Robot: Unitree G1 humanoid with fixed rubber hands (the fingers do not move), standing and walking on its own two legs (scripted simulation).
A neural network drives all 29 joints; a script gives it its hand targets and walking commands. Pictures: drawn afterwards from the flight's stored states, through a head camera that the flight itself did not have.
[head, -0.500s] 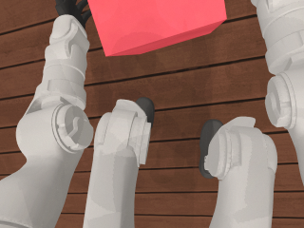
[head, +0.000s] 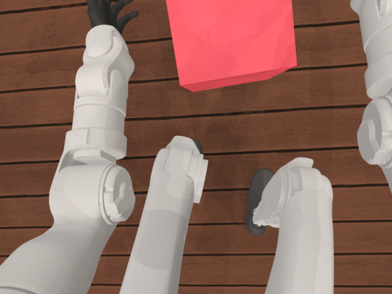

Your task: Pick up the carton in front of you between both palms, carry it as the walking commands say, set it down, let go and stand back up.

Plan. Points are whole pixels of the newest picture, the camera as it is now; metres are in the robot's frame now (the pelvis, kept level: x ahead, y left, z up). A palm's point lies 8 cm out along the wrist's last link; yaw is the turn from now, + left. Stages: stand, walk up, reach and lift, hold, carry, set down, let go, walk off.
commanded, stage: set down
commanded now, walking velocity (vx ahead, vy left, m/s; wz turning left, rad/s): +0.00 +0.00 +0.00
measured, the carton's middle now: (226, 36) +0.54 +0.06 -0.32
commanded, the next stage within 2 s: let go in 0.66 s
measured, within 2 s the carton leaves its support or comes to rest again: neither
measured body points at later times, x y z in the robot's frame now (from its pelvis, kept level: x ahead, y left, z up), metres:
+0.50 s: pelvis +0.03 -0.01 +0.12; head +0.35 -0.02 +0.43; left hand +0.50 +0.25 +0.02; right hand +0.63 -0.13 +0.02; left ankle +0.14 +0.12 -0.41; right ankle +0.08 -0.12 -0.41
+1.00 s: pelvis +0.07 +0.01 +0.25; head +0.32 +0.00 +0.62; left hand +0.44 +0.23 +0.14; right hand +0.54 -0.17 +0.14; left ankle +0.14 +0.12 -0.41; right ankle +0.08 -0.12 -0.41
